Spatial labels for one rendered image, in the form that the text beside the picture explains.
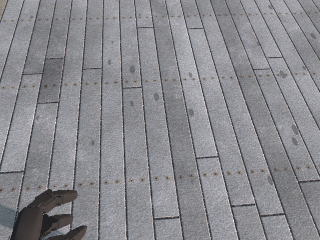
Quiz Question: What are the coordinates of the robot left hand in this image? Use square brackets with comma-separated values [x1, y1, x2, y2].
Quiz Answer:
[8, 189, 87, 240]

